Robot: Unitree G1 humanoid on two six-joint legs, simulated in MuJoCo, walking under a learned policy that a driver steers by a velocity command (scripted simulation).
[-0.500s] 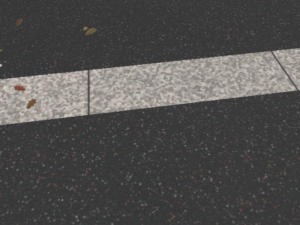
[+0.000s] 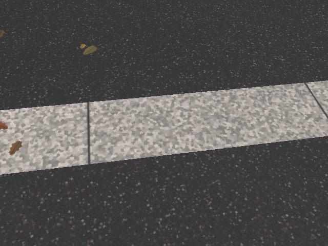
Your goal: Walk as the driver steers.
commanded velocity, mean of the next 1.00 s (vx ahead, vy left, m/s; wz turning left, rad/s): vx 0.17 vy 0.00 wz -0.41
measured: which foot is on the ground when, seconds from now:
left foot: down 0.00-0.38, up 0.40-0.80, down 0.82-1.00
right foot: up 0.00-0.34, down 0.36-0.82, up 0.84-1.00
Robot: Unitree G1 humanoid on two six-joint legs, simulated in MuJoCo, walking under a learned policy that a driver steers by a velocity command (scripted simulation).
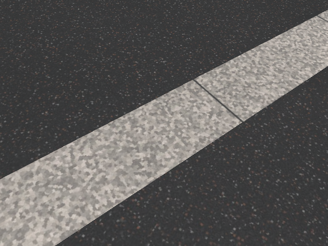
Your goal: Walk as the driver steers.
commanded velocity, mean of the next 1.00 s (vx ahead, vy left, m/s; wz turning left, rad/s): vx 0.32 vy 0.00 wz -0.13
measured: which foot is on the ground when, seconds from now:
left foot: down 0.00-0.22, up 0.24-0.66, down 0.68-1.00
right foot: up 0.00-0.22, down 0.24-0.70, up 0.72-1.00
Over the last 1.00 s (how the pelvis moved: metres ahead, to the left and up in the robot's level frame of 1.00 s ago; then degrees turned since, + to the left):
0.28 0.01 0.00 -28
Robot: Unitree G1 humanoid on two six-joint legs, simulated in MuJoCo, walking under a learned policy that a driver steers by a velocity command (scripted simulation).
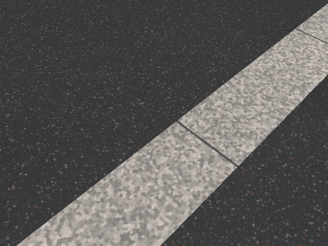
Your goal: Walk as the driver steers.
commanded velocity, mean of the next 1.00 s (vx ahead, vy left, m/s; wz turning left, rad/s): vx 0.46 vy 0.00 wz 0.36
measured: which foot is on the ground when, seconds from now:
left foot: down 0.00-0.24, up 0.26-0.74, down 0.76-1.00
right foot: up 0.00-0.20, down 0.22-0.74, up 0.76-1.00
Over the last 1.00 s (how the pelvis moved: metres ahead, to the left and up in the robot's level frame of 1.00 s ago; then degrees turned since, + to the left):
0.31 0.01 0.01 -5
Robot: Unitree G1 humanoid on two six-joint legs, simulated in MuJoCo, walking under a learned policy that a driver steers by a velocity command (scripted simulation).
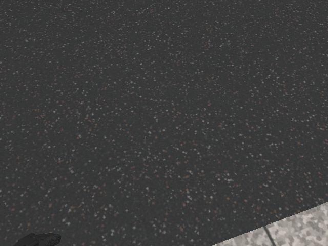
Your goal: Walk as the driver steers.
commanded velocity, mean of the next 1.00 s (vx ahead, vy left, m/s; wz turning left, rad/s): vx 0.06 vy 0.00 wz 0.31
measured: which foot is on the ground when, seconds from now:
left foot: down 0.00-0.22, up 0.24-0.56, down 0.58-1.00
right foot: up 0.00-0.20, down 0.22-1.00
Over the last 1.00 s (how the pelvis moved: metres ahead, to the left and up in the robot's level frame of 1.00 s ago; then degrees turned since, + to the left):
0.54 0.05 -0.01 25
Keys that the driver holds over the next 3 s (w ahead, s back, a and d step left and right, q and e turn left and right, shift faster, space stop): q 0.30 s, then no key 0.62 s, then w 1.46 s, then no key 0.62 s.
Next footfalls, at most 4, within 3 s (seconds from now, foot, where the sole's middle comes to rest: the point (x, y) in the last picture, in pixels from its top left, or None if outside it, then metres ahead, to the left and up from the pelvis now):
0.22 right None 0.24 -0.12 -0.78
0.58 left None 0.13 0.11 -0.78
1.66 left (106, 208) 0.56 0.22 -0.78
2.20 right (141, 134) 0.92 0.08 -0.78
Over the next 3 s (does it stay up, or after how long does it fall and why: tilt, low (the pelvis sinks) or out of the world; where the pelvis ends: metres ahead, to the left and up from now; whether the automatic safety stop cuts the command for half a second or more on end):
stays up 1.00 0.21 -0.01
